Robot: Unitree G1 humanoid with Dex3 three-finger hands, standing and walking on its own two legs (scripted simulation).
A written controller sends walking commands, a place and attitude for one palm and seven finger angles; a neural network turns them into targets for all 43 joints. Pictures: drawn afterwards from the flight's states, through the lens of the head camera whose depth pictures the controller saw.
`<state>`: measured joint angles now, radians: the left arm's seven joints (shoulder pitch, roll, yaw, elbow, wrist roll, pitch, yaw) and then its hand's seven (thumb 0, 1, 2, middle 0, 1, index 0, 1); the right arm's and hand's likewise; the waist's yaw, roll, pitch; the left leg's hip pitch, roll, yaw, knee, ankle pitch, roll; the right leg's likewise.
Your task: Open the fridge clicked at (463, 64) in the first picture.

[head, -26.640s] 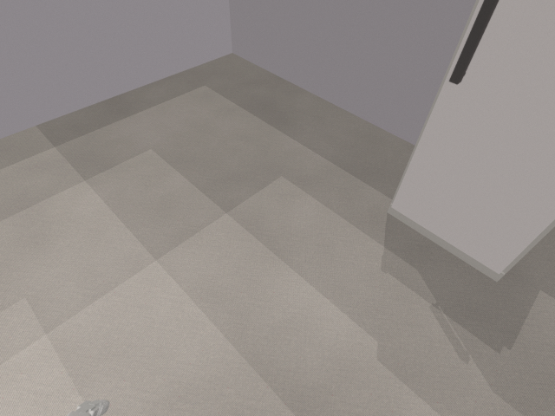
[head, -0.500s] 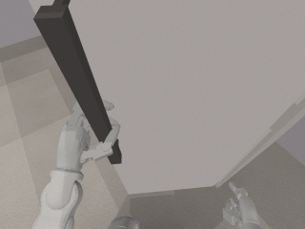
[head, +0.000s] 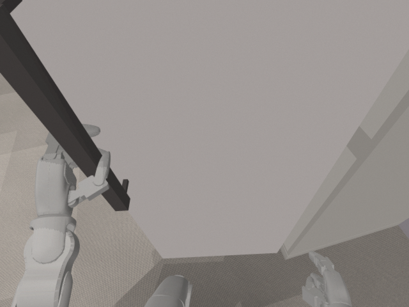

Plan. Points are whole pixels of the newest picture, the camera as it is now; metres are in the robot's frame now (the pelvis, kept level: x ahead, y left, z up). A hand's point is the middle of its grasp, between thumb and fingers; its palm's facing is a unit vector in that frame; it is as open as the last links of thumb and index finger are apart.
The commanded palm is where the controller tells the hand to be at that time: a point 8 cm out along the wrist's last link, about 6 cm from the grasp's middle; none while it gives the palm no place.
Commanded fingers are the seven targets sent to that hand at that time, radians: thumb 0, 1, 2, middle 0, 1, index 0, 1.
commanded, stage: stop walking and hold the door back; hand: left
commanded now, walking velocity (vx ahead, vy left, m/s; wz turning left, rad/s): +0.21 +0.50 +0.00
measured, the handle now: (85, 137) +0.33 +0.21 +0.19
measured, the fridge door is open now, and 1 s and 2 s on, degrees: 77 72 71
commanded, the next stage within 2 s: loosen the grip on the handle in 0.98 s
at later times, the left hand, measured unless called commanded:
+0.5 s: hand (98, 161) +0.30 +0.19 +0.16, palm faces +0.21 -0.96 -0.17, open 6.6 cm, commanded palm +0.29 +0.25 +0.14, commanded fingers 0.00 0.90 0.90 -0.45 -1.40 -0.45 -1.40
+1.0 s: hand (102, 152) +0.32 +0.19 +0.15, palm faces +0.20 -0.97 -0.16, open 6.6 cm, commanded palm +0.29 +0.26 +0.14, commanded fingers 0.00 0.90 0.90 -0.45 -1.40 -0.45 -1.40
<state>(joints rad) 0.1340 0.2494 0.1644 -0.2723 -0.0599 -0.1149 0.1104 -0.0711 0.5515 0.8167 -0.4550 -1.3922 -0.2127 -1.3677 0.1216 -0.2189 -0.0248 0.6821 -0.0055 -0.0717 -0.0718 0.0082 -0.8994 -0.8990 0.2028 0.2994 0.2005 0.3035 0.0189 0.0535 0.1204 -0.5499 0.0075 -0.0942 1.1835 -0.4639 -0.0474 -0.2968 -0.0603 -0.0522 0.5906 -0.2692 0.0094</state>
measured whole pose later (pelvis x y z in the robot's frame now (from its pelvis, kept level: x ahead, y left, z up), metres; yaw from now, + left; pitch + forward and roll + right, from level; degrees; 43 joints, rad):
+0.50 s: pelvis -0.11 +0.00 +0.01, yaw +3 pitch -1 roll +0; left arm -0.56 0.31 0.16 0.55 -0.03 -0.18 0.07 0.00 0.55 0.79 -0.46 -1.40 -0.35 -1.39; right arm 0.22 -0.27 -0.02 0.66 0.01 -0.04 -0.08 0.01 -0.90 -0.90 0.20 0.30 0.20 0.30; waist -0.05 -0.01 0.09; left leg -0.15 0.01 0.11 0.42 -0.25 0.05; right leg -0.43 -0.06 -0.08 0.58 -0.29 0.02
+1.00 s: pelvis -0.10 +0.00 +0.00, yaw +0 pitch -2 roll -2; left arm -0.55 0.35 0.22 0.48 -0.04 -0.15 0.05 -0.02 0.58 0.81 -0.46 -1.40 -0.30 -1.38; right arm 0.17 -0.28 0.01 0.69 0.02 -0.03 -0.10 0.01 -0.91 -0.90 0.20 0.30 0.20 0.30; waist -0.07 0.01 0.12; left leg -0.34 0.05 0.03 0.68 -0.32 -0.01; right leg -0.27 -0.02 -0.08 0.55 -0.25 0.01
